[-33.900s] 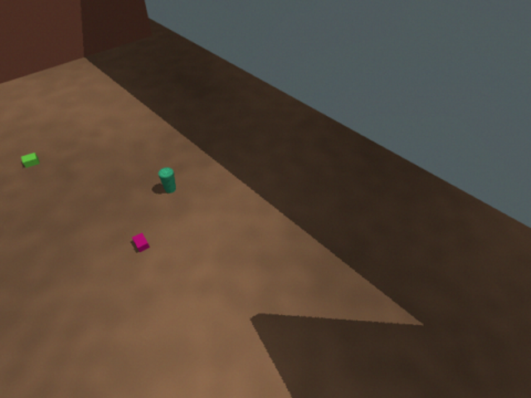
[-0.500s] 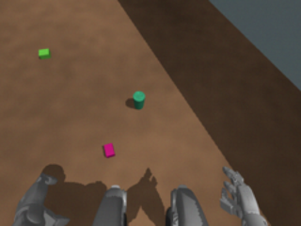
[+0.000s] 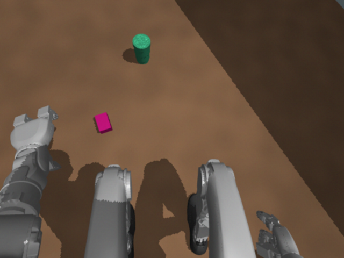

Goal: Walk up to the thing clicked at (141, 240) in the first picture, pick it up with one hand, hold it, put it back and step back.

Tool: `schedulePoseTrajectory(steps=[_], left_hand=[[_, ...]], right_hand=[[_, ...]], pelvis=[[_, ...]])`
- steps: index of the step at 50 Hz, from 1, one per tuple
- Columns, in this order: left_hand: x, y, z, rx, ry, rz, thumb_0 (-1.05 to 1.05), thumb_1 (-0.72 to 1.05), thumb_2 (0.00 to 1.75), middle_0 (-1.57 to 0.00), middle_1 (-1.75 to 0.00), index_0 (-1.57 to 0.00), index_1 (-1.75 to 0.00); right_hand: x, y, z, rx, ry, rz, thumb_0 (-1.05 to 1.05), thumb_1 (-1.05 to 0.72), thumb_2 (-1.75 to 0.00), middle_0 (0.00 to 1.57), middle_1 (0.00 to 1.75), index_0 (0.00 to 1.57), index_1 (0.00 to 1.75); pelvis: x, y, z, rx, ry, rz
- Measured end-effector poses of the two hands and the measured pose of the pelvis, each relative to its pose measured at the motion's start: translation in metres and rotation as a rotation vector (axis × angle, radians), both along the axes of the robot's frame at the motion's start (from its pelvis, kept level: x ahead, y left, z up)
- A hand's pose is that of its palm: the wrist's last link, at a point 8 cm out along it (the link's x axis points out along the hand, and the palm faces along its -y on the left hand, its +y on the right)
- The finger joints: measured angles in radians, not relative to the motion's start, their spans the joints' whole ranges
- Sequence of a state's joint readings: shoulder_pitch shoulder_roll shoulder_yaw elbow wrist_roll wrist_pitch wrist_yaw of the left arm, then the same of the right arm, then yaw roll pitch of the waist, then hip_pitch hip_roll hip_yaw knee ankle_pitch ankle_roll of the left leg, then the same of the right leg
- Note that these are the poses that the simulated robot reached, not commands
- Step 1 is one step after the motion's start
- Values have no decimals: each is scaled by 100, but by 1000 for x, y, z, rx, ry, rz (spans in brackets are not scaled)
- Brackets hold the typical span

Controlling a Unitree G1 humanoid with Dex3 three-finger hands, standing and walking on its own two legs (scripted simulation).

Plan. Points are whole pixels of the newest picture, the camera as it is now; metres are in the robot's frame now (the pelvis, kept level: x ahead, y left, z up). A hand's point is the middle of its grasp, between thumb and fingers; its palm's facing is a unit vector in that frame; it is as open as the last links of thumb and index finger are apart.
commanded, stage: rise first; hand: left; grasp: from above
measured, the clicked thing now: (103, 123) +0.52 +0.23 -0.42
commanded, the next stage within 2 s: none
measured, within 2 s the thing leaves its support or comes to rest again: neither
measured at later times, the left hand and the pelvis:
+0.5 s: hand (70, 130) +0.44 +0.28 -0.24, palm faces -0.39 -0.13 -0.91, open 14.0 cm; pelvis +0.00 +0.01 -0.08, yaw -2 degrees
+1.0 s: hand (78, 125) +0.47 +0.28 -0.28, palm faces -0.40 -0.14 -0.91, open 13.9 cm; pelvis +0.00 +0.01 -0.10, yaw -3 degrees
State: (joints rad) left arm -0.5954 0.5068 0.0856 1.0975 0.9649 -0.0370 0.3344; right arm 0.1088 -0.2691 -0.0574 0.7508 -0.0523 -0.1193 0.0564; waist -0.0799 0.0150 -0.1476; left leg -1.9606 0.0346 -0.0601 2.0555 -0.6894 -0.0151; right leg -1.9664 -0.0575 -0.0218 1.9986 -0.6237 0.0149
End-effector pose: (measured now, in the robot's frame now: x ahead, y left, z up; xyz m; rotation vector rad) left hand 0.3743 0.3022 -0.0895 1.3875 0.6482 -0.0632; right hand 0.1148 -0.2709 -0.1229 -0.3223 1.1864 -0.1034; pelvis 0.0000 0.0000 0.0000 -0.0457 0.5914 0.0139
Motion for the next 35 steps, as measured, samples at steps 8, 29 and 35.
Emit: schedulePoseTrajectory(steps=[8,29,35], left_hand=[[25,-6,-35,67,-32,-104,0,-52,100,-9,-101,-11,-100],[76,-22,-103,65,-20,-61,0,-51,98,-11,-100,-13,-99],[83,-23,-114,62,-13,-57,0,-51,97,-11,-101,-14,-99]], right_hand=[[-44,2,-20,-37,93,-32,1,-90,-90,20,30,20,30],[-84,13,-65,8,227,-18,1,-90,-90,20,30,20,30],[-86,14,-74,30,254,-10,1,-91,-91,20,30,20,30]], pelvis=[[-7,7,-31,-22,-4,-2],[-2,10,-82,-43,21,-8],[1,9,-90,-43,29,-10]])
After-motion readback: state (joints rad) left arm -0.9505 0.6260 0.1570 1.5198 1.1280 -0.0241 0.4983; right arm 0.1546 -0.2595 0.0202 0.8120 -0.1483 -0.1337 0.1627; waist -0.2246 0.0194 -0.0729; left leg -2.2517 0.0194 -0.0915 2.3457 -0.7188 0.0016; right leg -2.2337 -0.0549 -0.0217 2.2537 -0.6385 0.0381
